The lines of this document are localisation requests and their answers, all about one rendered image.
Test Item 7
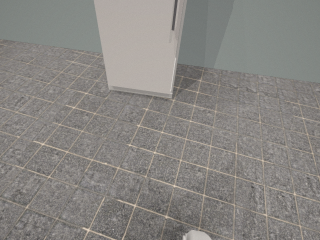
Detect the robot right thigh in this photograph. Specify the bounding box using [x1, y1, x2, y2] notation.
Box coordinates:
[182, 230, 212, 240]

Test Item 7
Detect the fridge door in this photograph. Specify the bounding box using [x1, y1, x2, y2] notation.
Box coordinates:
[94, 0, 184, 94]

